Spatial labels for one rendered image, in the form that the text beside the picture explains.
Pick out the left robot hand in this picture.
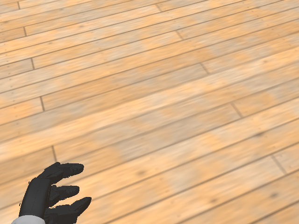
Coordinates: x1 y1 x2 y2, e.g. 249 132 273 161
19 161 92 224

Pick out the left robot forearm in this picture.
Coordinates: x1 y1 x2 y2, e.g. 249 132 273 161
11 215 46 224

